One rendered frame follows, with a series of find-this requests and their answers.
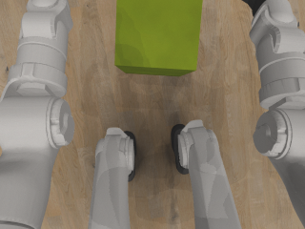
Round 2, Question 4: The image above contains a right robot upper arm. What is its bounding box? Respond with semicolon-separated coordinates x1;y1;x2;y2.
253;108;305;228

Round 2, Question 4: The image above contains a left robot thigh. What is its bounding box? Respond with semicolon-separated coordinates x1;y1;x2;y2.
88;135;134;229

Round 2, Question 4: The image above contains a robot left forearm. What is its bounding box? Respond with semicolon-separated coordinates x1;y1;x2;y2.
0;0;73;102

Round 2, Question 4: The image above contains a robot right forearm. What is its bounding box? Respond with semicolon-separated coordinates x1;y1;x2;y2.
249;0;305;110

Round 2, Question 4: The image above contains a robot right hand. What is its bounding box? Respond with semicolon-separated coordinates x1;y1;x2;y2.
242;0;266;16

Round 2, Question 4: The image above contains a left robot upper arm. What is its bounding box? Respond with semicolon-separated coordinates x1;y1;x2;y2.
0;95;75;229

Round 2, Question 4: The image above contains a robot right foot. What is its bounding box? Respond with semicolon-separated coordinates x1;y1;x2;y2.
171;124;189;175

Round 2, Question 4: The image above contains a carton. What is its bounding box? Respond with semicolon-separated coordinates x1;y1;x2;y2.
114;0;203;76

